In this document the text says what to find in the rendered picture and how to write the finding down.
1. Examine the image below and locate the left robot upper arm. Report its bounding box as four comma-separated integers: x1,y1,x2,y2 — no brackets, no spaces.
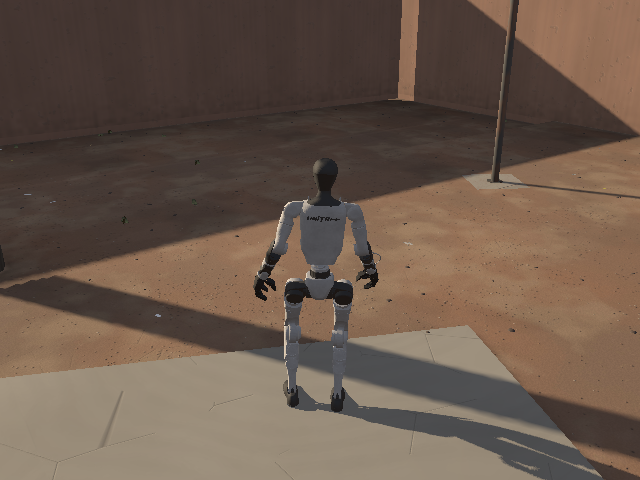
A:
272,201,303,255

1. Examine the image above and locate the right robot upper arm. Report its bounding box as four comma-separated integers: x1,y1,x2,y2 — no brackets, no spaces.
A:
344,202,370,257

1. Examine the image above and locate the left robot forearm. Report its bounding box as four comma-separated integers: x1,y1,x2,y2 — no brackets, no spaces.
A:
257,239,281,280

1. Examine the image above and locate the robot right hand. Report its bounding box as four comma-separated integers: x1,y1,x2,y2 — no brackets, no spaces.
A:
356,269,379,289

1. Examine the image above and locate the robot shin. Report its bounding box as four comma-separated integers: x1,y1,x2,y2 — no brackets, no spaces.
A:
332,331,348,399
284,326,299,393

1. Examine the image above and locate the right robot forearm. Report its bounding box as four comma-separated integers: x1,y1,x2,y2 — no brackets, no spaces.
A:
359,241,376,275

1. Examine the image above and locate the robot left hand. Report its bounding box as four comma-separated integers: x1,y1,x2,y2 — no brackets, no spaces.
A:
253,275,276,301

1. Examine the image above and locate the robot left shin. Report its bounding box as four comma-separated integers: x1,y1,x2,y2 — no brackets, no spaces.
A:
284,326,299,393

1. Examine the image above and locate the robot right shin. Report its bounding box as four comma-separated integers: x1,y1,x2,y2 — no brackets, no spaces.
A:
332,331,348,399

